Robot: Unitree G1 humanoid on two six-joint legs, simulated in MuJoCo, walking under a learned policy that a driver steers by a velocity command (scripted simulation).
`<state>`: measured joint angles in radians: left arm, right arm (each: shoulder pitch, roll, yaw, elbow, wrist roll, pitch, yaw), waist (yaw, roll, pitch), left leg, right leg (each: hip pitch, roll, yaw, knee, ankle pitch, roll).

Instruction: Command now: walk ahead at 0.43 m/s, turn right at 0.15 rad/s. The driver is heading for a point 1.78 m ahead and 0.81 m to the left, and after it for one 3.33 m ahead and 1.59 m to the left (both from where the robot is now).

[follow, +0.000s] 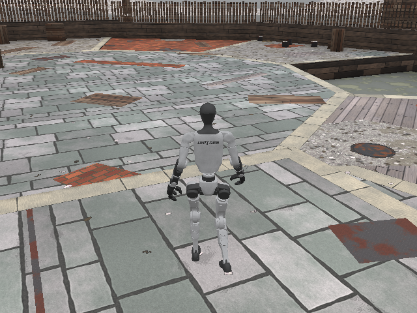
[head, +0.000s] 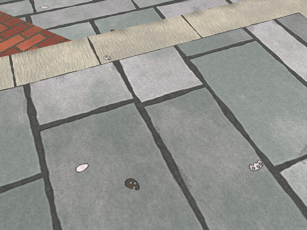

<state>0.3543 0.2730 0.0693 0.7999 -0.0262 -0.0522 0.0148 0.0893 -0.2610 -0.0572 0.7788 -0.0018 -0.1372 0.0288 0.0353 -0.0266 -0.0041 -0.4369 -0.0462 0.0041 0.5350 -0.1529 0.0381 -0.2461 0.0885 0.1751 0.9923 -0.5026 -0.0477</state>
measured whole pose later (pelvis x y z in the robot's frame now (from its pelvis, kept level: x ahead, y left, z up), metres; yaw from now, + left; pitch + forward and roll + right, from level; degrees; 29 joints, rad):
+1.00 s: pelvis +0.13 +0.04 +0.02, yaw +30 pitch +3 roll -3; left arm 0.13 0.33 0.10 0.74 0.01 0.02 0.05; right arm 0.21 -0.29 -0.06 0.64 0.00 0.02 -0.02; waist 0.00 -0.03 0.03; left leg -0.31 -0.03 -0.07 0.47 -0.21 0.05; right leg -0.58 0.00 0.03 1.11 -0.37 0.06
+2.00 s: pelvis +0.15 -0.03 +0.00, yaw +23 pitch +2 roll +1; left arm 0.18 0.31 0.07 0.63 0.01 0.02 -0.02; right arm 0.16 -0.32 -0.09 0.68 0.00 0.02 -0.04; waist 0.00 0.04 0.06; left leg -0.42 0.05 -0.02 1.03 -0.57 -0.07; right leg -0.35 0.03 0.00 0.63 -0.31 -0.06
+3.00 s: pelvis +0.29 +0.08 +0.00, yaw +31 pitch +2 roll -1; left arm 0.41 0.31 0.06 0.82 -0.01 -0.07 0.00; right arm 0.06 -0.28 -0.03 0.57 0.03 -0.04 0.06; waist 0.12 0.03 0.05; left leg -0.65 0.06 0.03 0.68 -0.11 0.03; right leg 0.13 -0.03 -0.17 0.25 -0.41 0.03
